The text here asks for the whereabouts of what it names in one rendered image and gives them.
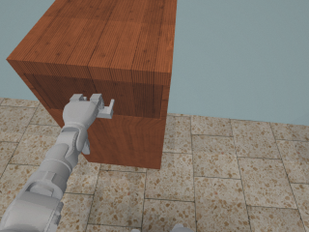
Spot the cabinet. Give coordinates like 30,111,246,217
6,0,178,170

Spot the drawer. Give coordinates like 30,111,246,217
25,73,163,119

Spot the robot left hand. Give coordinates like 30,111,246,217
63,94,104,155

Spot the handle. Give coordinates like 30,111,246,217
83,97,115,119

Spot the left robot upper arm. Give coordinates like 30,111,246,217
0,190,64,232

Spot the right robot shin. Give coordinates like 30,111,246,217
172,223,183,231

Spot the robot left forearm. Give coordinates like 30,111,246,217
0,124,88,230

